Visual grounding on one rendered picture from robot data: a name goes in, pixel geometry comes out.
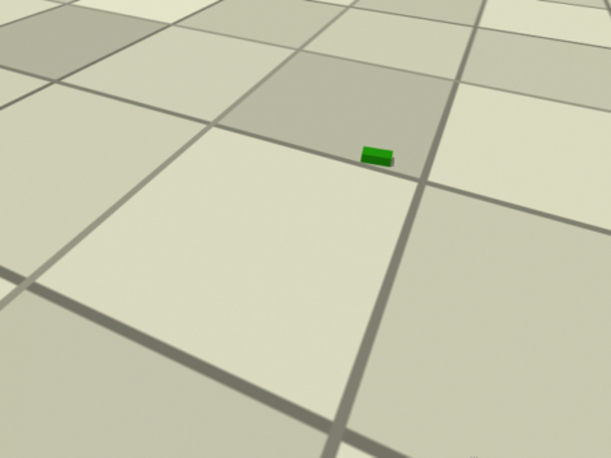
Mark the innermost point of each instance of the carton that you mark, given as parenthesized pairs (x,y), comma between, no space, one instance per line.
(376,156)

